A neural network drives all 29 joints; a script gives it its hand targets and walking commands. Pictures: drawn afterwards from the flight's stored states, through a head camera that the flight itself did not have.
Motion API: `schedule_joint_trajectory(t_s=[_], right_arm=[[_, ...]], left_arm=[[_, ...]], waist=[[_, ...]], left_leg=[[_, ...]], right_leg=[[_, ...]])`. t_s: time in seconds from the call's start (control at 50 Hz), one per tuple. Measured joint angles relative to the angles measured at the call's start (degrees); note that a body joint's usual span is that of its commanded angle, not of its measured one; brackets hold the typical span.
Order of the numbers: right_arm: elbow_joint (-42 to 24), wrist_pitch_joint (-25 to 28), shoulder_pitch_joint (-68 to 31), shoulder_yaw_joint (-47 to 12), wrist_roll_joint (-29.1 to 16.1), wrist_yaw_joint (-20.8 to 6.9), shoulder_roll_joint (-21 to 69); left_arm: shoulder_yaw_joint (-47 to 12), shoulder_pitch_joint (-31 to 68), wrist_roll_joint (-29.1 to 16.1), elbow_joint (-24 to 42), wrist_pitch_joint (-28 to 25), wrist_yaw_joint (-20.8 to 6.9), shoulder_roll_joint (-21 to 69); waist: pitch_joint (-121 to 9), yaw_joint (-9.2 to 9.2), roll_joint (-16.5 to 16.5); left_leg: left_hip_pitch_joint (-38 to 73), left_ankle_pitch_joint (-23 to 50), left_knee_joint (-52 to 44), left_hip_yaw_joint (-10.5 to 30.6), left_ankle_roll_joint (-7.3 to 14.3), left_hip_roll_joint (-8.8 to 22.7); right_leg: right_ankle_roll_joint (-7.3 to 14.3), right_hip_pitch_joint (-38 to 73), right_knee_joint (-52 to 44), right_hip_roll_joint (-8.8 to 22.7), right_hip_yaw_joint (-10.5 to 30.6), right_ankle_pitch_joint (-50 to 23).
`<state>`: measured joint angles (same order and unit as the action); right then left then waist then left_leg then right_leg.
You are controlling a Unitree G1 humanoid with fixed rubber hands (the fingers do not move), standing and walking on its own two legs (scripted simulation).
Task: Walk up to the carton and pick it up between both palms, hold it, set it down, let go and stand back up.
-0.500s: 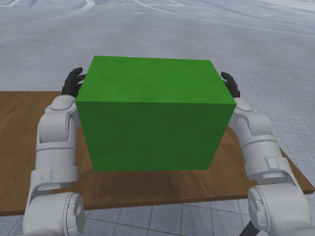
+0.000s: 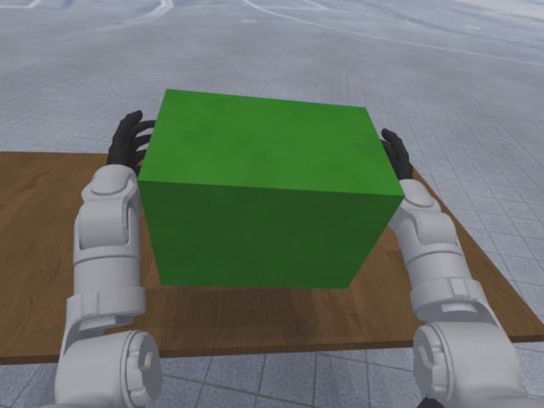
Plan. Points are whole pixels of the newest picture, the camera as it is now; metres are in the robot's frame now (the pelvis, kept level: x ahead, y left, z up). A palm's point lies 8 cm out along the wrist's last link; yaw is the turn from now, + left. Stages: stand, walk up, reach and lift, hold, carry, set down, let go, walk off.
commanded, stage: set down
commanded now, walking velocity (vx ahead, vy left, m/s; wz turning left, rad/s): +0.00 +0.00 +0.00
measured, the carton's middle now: (263, 196) +0.38 +0.01 +0.18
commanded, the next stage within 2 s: none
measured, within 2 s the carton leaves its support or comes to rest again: neither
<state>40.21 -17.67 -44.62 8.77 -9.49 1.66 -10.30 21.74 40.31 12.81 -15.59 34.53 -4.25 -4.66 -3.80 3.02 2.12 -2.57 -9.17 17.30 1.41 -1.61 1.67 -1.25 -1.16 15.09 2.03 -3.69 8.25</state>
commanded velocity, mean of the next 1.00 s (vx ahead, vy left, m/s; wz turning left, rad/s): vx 0.00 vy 0.00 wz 0.00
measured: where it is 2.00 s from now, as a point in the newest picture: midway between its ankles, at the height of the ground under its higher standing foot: outside the picture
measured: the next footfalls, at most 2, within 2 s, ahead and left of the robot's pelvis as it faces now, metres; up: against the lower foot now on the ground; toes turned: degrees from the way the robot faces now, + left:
none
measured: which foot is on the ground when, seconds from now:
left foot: down 0.00-1.00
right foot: down 0.00-1.00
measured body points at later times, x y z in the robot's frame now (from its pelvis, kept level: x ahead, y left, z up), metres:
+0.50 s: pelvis +0.02 -0.02 +0.00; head -0.01 +0.00 +0.45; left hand +0.39 +0.18 +0.18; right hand +0.41 -0.21 +0.17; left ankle +0.01 +0.13 -0.75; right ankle +0.01 -0.13 -0.75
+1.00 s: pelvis +0.02 -0.02 +0.00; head +0.00 -0.01 +0.45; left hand +0.39 +0.17 +0.15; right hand +0.42 -0.22 +0.13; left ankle +0.01 +0.13 -0.75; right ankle +0.01 -0.13 -0.75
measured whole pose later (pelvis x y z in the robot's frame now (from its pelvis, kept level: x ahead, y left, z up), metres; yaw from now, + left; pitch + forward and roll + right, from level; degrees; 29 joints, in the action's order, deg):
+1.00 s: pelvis +0.02 -0.02 +0.00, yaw +0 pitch +1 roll -1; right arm 43.4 -6.3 -36.7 3.4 -11.9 -2.3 -14.8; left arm 12.9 27.4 8.0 -11.3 27.6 5.0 -1.0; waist -3.5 0.0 0.9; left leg -8.2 -9.5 17.0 2.1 -3.5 3.7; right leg 0.4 -6.8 15.0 0.0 -4.3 8.8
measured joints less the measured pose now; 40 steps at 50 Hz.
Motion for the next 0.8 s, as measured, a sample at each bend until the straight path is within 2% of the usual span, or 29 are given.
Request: schedule_joint_trajectory(t_s=[0.1,0.24,0.34,0.46,0.66,0.8], right_arm=[[0.42,5.09,4.32,-0.56,1.37,-0.6,0.86],[-3.0,9.56,10.19,-3.88,-1.4,0.33,-0.71],[-4.67,9.55,10.85,-6.26,-3.87,0.85,-2.69],[-4.17,8.23,8.99,-7.69,-5.34,0.87,-3.83],[-1.83,7.75,7.61,-7.58,-4.59,-0.34,-3.32],[-0.75,9.11,8.79,-6.41,-3.74,-1.74,-3.16]], left_arm=[[-1.85,-3.3,-0.64,0.29,-2.84,0.2,0.12],[-6.65,-8.94,-4.77,3.36,-6.34,3.89,0.21],[-8.06,-10.99,-6.08,5.75,-6.61,5.94,0.68],[-7.36,-11.16,-5.49,7.25,-5.24,6.37,1.29],[-6.42,-12.26,-4.11,8.18,-3.98,5.91,1.86],[-7.85,-13.52,-4.66,7.77,-4.74,7.22,2.19]], waist=[[1.49,-0.54,-0.01],[2.26,-1.35,-0.39],[1.73,-1.4,-0.55],[1.13,-1.42,-0.55],[1.32,-1.6,-0.5],[1.17,-1.93,-0.63]], left_leg=[[0.18,-0.15,-0.09,0.47,-0.29,0.13],[-1.72,-0.97,0.97,0.74,-0.79,0.84],[-2.89,-1.38,1.29,0.61,-1.03,1.35],[-2.89,-1.46,0.78,0.37,-1.29,1.72],[-2.28,-1.34,0.14,0.8,-1.56,1.7],[-3.44,-1.16,0.29,1.2,-1.69,1.64]], right_leg=[[0.19,0.3,0.05,-0.13,-0.49,0.42],[0.64,-1.11,0.1,-0.85,-0.72,0.71],[0.9,-2.29,0.17,-1.36,-0.57,0.89],[1.12,-2.55,-0.02,-1.72,-0.33,1.03],[1.27,-1.89,-0.35,-1.71,-0.79,1.26],[1.37,-2.86,-0.28,-1.67,-1.16,1.17]])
